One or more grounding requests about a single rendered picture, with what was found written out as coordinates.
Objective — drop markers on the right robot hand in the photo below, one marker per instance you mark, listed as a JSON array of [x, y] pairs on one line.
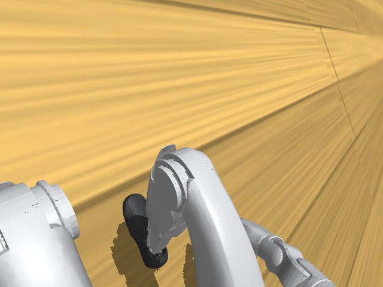
[[256, 233]]

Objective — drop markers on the right robot arm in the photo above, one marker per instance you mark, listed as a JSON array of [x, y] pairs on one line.
[[287, 262]]

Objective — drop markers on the right robot foot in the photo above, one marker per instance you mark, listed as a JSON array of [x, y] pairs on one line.
[[134, 211]]

